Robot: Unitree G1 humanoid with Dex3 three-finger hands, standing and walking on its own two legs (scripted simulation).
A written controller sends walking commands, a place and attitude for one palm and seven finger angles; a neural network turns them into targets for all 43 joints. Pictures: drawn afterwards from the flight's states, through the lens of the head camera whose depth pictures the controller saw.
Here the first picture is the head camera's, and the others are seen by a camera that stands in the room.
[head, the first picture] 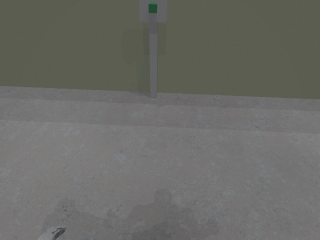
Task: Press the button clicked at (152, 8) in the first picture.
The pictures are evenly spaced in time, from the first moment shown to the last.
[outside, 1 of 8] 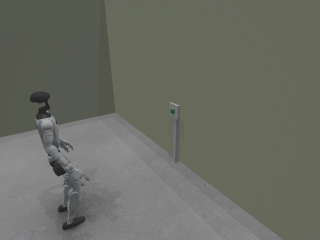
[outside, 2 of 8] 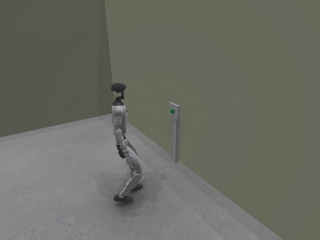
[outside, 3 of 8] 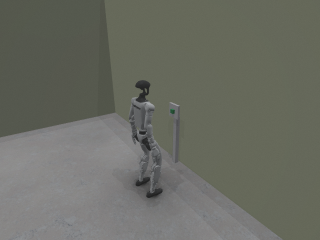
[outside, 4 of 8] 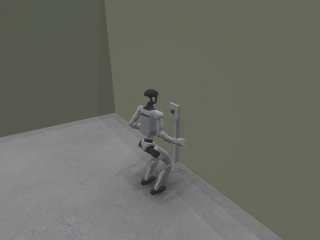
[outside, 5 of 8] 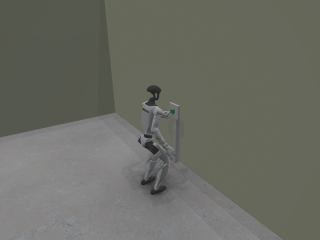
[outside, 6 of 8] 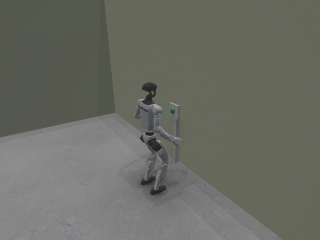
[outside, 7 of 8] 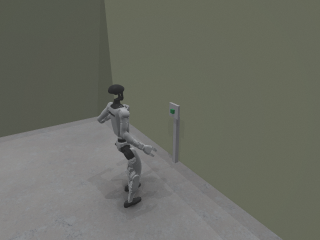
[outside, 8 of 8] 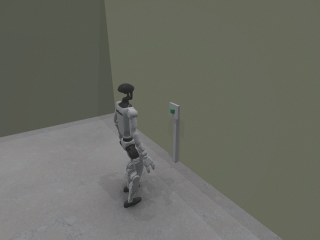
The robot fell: no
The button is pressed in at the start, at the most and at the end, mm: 0 13 0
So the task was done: yes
